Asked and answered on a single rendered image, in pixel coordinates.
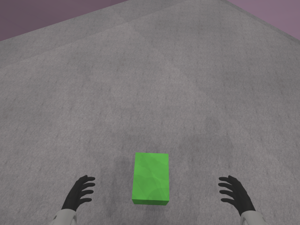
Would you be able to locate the left robot hand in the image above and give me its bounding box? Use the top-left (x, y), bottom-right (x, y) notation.
top-left (61, 175), bottom-right (95, 212)

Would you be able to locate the robot left forearm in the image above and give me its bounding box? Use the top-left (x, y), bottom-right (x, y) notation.
top-left (49, 209), bottom-right (77, 225)

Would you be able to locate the right robot hand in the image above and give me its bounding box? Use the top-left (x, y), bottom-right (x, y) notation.
top-left (218, 175), bottom-right (256, 217)

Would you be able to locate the robot right forearm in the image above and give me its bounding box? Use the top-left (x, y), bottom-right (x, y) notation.
top-left (240, 210), bottom-right (269, 225)

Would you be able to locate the carton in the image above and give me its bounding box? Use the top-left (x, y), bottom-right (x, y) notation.
top-left (132, 152), bottom-right (169, 205)

